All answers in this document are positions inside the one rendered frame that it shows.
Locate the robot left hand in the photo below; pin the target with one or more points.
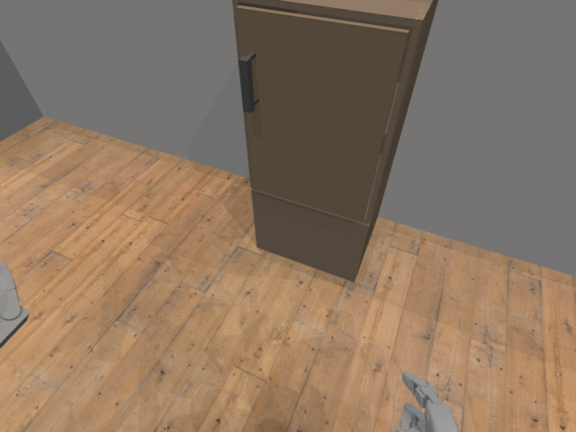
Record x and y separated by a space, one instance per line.
12 315

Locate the cupboard door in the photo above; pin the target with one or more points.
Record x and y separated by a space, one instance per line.
325 90

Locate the handle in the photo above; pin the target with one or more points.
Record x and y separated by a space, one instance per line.
246 82

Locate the robot right hand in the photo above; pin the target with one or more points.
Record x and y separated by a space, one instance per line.
437 417

